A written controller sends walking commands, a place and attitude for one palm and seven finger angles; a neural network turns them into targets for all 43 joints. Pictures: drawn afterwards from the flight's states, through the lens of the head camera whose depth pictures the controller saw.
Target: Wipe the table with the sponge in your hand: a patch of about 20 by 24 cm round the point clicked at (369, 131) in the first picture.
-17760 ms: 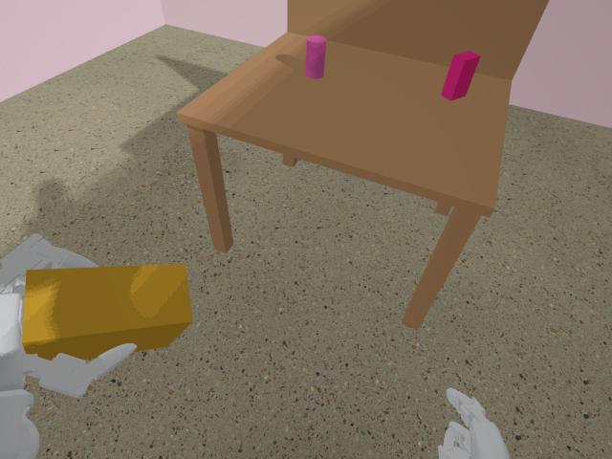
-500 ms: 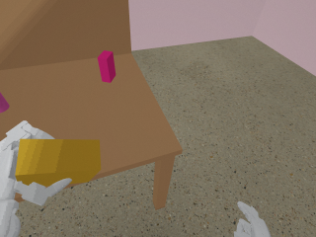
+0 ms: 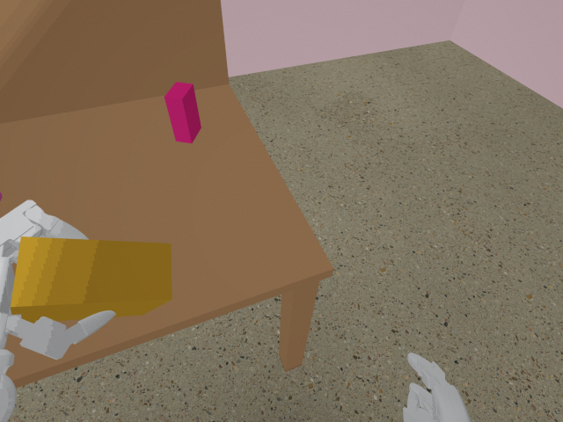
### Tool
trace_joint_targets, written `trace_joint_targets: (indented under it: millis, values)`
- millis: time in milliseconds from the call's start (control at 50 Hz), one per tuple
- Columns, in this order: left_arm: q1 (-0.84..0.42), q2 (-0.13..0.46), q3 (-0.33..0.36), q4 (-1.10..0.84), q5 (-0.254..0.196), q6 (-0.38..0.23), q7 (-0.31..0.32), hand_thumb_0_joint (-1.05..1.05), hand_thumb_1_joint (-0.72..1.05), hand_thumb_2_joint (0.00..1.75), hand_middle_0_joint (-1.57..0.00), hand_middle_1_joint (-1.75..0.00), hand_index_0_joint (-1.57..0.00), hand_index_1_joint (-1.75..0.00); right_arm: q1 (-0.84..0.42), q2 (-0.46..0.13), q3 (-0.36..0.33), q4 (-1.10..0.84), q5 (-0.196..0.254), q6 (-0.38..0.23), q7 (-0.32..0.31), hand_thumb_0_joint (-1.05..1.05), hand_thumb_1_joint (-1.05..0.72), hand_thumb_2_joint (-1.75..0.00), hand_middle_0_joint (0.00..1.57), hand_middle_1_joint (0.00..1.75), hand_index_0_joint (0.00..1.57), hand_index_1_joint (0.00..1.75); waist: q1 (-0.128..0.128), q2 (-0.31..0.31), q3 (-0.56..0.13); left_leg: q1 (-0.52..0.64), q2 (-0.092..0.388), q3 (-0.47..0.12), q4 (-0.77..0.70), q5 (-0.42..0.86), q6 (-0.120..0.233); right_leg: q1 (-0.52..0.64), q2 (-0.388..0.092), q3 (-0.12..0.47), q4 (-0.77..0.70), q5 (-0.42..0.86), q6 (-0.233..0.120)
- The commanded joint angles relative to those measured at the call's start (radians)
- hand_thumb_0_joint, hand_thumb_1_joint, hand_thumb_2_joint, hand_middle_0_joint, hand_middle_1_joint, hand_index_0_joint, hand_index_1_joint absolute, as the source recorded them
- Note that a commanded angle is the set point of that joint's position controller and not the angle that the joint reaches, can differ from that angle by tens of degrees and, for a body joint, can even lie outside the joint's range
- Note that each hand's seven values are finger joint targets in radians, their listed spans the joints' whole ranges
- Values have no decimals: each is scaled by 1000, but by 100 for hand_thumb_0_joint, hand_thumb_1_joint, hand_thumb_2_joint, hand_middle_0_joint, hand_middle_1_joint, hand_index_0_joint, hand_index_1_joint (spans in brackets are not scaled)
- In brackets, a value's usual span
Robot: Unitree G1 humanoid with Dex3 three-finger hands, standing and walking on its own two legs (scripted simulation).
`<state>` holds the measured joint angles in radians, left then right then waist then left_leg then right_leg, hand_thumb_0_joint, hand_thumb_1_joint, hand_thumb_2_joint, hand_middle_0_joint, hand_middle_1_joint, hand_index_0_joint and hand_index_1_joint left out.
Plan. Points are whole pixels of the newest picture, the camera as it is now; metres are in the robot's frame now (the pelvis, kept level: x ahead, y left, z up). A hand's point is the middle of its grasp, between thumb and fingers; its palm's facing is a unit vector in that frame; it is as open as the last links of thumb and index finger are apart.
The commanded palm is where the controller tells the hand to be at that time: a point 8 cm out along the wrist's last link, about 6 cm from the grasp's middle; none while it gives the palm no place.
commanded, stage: shuffle to correct the standing spot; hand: left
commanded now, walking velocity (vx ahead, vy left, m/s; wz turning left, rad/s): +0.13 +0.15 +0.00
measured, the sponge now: (116, 282) +0.24 +0.20 +0.14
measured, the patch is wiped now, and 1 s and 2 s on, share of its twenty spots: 0.00 0.00 0.00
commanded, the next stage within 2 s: come to a stop and stand still in 0.66 s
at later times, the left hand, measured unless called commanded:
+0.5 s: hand out of the picture +0.24 +0.31 +0.18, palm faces +0.39 -0.81 -0.43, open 10.3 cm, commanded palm +0.19 +0.35 +0.19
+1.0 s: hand out of the picture +0.28 +0.33 +0.18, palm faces +0.32 -0.84 -0.43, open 10.3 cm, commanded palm +0.22 +0.37 +0.19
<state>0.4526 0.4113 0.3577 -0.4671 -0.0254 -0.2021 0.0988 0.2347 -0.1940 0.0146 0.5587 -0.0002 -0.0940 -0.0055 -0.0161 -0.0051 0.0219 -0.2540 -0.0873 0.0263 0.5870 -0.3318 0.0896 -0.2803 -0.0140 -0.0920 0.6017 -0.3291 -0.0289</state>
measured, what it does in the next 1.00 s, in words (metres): steps to the left: left foot, then right foot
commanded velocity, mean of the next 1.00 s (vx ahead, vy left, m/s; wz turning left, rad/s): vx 0.10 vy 0.06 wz -0.03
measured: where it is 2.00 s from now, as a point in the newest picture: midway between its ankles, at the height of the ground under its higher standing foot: outside the picture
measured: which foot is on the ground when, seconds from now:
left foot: down 0.00-0.02, up 0.04-0.24, down 0.26-1.00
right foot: down 0.00-0.50, up 0.52-0.64, down 0.66-1.00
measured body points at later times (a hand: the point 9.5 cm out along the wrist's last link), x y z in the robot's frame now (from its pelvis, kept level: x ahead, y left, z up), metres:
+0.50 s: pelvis +0.04 +0.07 -0.01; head +0.05 +0.08 +0.44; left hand +0.22 +0.35 +0.20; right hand +0.21 -0.16 -0.08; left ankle +0.06 +0.18 -0.73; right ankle +0.01 -0.09 -0.73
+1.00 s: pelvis +0.05 +0.10 +0.01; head +0.06 +0.11 +0.46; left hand +0.25 +0.38 +0.20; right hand +0.22 -0.14 -0.06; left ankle +0.06 +0.18 -0.73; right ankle +0.06 +0.00 -0.73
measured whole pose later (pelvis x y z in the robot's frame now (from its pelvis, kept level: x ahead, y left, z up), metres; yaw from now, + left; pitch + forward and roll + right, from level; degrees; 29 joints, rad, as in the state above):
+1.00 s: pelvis +0.05 +0.10 +0.01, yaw -1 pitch -1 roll +0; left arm 0.45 0.41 0.36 -0.48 -0.03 -0.16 0.10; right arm 0.22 -0.19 0.02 0.57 0.00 -0.11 -0.03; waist -0.02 -0.03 0.02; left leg -0.21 -0.04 0.04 0.47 -0.24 0.04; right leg -0.22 0.00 -0.07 0.47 -0.23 -0.04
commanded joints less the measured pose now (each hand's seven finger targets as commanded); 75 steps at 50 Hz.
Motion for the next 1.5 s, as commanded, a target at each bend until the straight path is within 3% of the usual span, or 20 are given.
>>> trace_joint_targets:
  millis: [0,20,60,100,180,280,320,380,480,600,680,800,880,960,1060,1080,1100,1120,1280,1480]
  values:
    - [-20,191,189,-171,-40,-88,28,0,10,130,-120,-160,-120,-160,-80,-146,-87,-141,7,-41,-9,0,-90,-90,20,30,20,30,25,-235,-207,-419,36,-44,440,-85,-59,427,-414,539,-295,225,-208]
    - [18,156,167,-156,-57,-77,23,0,10,130,-120,-160,-120,-160,-65,-190,-116,-137,20,-32,-4,0,-90,-90,20,30,20,30,17,-237,-137,-426,54,-97,590,-165,-83,285,-467,645,-345,156,-246]
    - [-17,143,162,-182,-45,-79,28,0,10,130,-120,-160,-120,-160,-84,-151,-82,-106,11,-17,5,0,-90,-90,20,30,20,30,5,-84,-54,-443,155,-183,594,-139,-75,172,-435,496,-277,243,-223]
    - [-70,135,136,-174,-20,-86,38,0,10,130,-120,-160,-120,-160,-88,-122,-62,-84,3,-12,-1,0,-90,-90,20,30,20,30,1,-46,-69,-282,156,-87,400,-61,-70,77,-333,257,-227,421,-141]
    - [-118,139,113,-248,-12,-79,55,0,10,130,-120,-160,-120,-160,-124,-103,-72,-89,1,-61,-35,0,-90,-90,20,30,20,30,21,-9,-109,94,54,99,-91,159,-63,24,-184,94,-87,314,-41]
    - [-130,178,150,-286,5,-69,42,0,10,130,-120,-160,-120,-160,-120,-147,-86,-123,14,-72,-32,0,-90,-90,20,30,20,30,24,290,-83,-40,284,-240,-174,351,90,-33,-25,8,202,-156,35]
    - [-108,212,200,-288,6,-81,37,0,10,130,-120,-160,-120,-160,-121,-141,-78,-112,22,-79,-22,0,-90,-90,20,30,20,30,45,210,-103,-156,227,-130,-75,255,38,145,-33,6,-48,29,22]
    - [-14,156,171,-256,-26,-77,29,0,10,130,-120,-160,-120,-160,-84,-130,-101,-124,34,-58,-7,0,-90,-90,20,30,20,30,17,-316,-120,-177,64,32,241,104,-75,177,-287,330,-212,442,-121]
    - [-88,144,140,-256,-2,-66,23,0,10,130,-120,-160,-120,-160,-101,-134,-73,-112,15,-63,-25,0,-90,-90,20,30,20,30,3,271,-138,188,264,-223,-204,477,37,-154,2,10,247,-50,34]
    - [-99,128,104,-212,3,-44,12,0,10,130,-120,-160,-120,-160,-116,-128,-50,-110,17,-71,-17,0,-90,-90,20,30,20,30,39,130,-156,-57,227,-109,-104,293,16,160,-25,15,-163,103,9]
    - [-73,136,112,-236,-27,-31,10,0,10,130,-120,-160,-120,-160,-90,-131,-74,-118,16,-58,-22,0,-90,-90,20,30,20,30,4,-213,-89,-93,72,-19,124,-44,-62,33,-276,412,-341,28,-145]
    - [-149,166,119,-246,-4,-39,19,0,10,130,-120,-160,-120,-160,-123,-118,-48,-113,-9,-61,-48,0,-90,-90,20,30,20,30,19,269,-123,178,290,-297,-298,553,-50,-90,8,52,125,-41,17]
    - [-64,130,92,-242,-6,-21,11,0,10,130,-120,-160,-120,-160,-103,-124,-51,-128,-4,-64,-32,0,-90,-90,20,30,20,30,32,167,-151,209,263,-157,-219,780,-94,-11,-1,36,-51,9,4]
    - [-23,144,116,-245,-25,-25,15,0,10,130,-120,-160,-120,-160,-109,-135,-47,-138,3,-59,-39,0,-90,-90,20,30,20,30,19,126,-159,-31,206,-130,-199,450,-146,280,-29,78,-223,343,-23]
    - [-23,133,118,-221,-43,-11,33,0,10,130,-120,-160,-120,-160,-107,-140,-56,-125,9,-57,-57,0,-90,-90,20,30,20,30,17,53,-157,17,168,-126,-206,257,-97,184,-70,178,-248,334,-37]
    - [-1070,890,656,-440,129,-116,28,0,10,130,-120,-160,-120,-160,65,-165,-56,-103,-32,-114,-49,0,-90,-90,20,30,20,30,27,-67,74,-118,178,-26,-107,285,-61,-4,-53,161,-313,274,76]
    - [-492,294,271,181,15,-79,-21,0,10,130,-120,-160,-120,-160,-60,-53,-12,-70,2,-107,-45,0,-90,-90,20,30,20,30,35,-50,-150,33,120,-63,-133,272,-57,38,-106,191,-271,229,-19]
    - [-328,124,156,178,-28,-55,-29,0,10,130,-120,-160,-120,-160,-67,-117,-69,-109,24,-104,-34,0,-90,-90,20,30,20,30,47,109,-187,106,128,-56,-159,260,-75,92,-83,248,-236,282,-38]
    - [-123,165,100,-158,-36,-108,-4,0,10,130,-120,-160,-120,-160,-104,-131,-43,-127,15,-125,-7,0,-90,-90,20,30,20,30,64,-78,-71,11,120,-65,-182,49,-57,65,-93,237,-366,-30,17]
    - [-176,176,136,-232,-37,-134,-1,0,10,130,-120,-160,-120,-160,-96,-124,-38,-125,9,-151,-37,0,-90,-90,20,30,20,30,52,95,-118,10,153,-116,-241,80,-48,154,-61,188,-284,132,3]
